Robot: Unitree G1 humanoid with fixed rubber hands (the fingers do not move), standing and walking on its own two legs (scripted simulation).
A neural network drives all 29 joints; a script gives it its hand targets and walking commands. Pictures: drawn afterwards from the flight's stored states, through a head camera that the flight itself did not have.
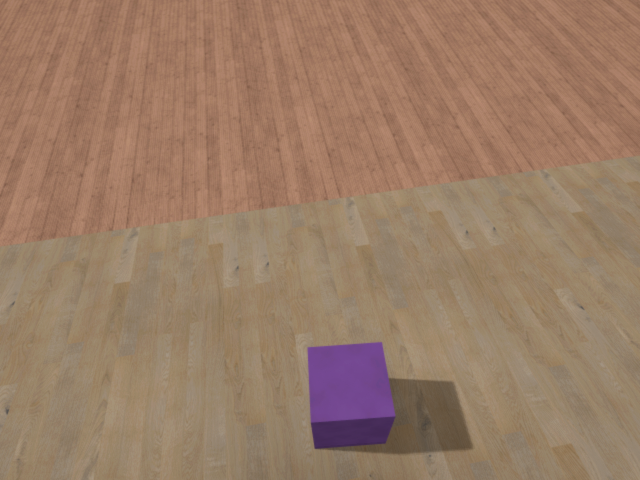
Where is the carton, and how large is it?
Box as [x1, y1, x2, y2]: [307, 342, 395, 448]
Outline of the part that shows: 381,342 307,347 310,416 315,448 385,443 395,416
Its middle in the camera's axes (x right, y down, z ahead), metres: +0.08 +0.44 +1.11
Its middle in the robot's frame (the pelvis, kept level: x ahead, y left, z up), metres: +0.45 -0.04 -0.65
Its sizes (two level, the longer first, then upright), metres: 0.210 0.200 0.250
